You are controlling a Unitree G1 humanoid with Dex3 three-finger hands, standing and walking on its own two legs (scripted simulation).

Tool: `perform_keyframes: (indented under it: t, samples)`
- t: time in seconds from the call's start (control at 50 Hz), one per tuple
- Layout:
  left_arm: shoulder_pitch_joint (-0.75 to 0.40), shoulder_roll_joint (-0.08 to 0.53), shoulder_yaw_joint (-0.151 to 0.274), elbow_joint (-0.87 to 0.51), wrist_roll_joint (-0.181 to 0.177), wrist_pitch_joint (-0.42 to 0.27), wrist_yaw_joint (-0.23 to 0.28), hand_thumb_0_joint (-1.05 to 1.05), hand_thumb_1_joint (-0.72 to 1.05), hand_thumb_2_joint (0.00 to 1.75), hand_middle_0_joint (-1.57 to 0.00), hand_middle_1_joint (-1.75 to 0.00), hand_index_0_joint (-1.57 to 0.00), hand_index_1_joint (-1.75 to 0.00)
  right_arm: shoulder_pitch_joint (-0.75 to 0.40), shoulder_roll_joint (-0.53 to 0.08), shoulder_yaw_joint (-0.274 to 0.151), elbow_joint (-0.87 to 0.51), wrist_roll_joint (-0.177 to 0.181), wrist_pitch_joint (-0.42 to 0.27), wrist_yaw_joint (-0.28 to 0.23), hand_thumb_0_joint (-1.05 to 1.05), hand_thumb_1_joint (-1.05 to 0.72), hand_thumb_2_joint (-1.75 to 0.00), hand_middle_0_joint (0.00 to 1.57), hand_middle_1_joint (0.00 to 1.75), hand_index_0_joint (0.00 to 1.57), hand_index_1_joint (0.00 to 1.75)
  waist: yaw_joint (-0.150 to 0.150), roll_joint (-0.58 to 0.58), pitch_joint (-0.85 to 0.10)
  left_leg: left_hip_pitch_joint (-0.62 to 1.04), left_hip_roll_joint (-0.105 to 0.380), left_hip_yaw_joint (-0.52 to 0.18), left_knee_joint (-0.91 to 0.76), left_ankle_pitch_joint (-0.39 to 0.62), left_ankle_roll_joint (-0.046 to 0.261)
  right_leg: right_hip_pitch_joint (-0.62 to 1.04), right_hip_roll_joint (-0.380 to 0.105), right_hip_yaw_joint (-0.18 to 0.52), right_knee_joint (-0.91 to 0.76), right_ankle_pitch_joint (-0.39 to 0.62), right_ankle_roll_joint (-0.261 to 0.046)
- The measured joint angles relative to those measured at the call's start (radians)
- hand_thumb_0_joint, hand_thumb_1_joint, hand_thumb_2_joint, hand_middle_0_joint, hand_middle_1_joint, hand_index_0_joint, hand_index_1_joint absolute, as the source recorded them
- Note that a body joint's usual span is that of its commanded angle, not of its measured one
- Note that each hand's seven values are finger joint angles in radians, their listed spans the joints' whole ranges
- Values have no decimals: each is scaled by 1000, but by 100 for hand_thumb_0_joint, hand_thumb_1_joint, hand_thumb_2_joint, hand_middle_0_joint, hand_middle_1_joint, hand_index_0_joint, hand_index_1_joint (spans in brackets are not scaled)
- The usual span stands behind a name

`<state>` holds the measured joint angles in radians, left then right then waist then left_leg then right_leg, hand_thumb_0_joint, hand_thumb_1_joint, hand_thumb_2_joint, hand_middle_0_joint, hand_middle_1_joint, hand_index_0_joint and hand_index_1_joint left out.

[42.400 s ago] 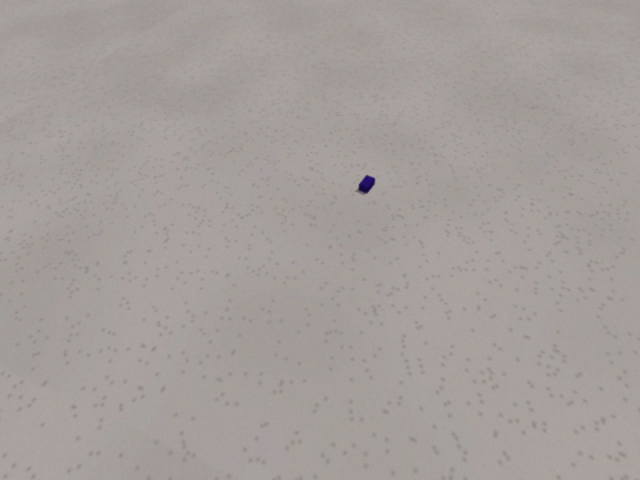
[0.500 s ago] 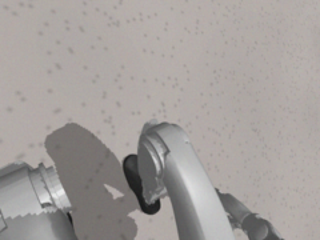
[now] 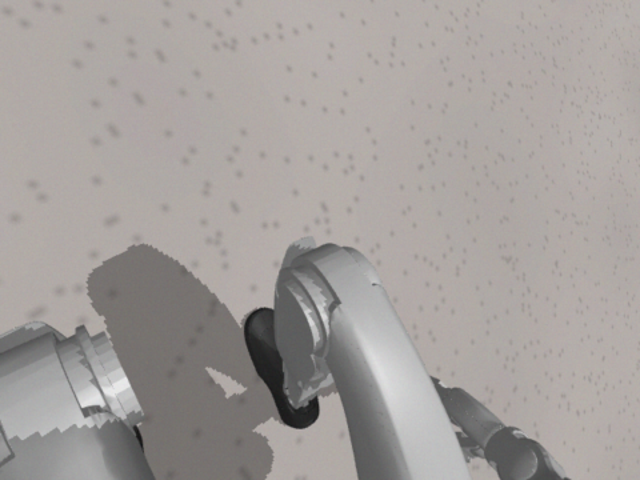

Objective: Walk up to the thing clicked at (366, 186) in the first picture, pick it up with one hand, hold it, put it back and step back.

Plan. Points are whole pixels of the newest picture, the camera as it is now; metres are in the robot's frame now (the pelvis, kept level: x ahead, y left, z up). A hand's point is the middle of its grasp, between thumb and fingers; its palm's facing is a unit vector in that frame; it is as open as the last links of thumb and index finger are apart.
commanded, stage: close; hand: left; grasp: from above
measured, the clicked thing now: out of the picture +0.45 +0.40 -0.29
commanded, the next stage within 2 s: settle in 1.80 s
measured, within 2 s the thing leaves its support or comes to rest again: neither
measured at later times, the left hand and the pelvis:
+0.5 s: hand out of the picture +0.43 +0.39 -0.25, palm faces -0.43 -0.16 -0.89, open 10.9 cm; pelvis +0.00 +0.00 +0.00, yaw +0 degrees
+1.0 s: hand out of the picture +0.43 +0.39 -0.25, palm faces -0.43 -0.17 -0.89, open 9.1 cm; pelvis +0.00 +0.00 +0.00, yaw +0 degrees
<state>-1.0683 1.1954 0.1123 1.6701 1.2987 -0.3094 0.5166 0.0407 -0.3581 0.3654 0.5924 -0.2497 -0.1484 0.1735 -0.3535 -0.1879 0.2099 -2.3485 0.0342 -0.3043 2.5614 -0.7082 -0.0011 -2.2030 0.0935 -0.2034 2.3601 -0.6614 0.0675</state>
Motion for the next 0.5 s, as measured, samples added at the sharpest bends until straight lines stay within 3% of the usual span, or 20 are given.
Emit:
perform_keyframes:
  t: [0.18,0.36,0.5]
  samples:
    - [4,4,-1,12,-13,-2,-5,0,-14,68,-34,-76,-36,-74,1,0,11,-1,1,-3,-3,-1,-90,-90,20,30,20,30,-3,-1,6,3,3,1,-3,-3,0,0,1,1,-2,-1,2]
    - [10,0,18,-18,-1,-12,8,0,-5,61,-40,-73,-43,-70,6,2,14,0,-4,-3,-1,-1,-89,-89,20,30,20,30,-1,-9,8,3,0,-5,1,-5,-5,1,0,-3,1,-2,0]
    - [2,-3,4,0,-6,12,10,0,2,55,-44,-69,-47,-66,-1,2,2,1,-5,-6,2,0,-89,-89,20,30,20,30,-4,0,0,-4,0,-3,2,-1,1,-3,0,-2,-1,1,1]
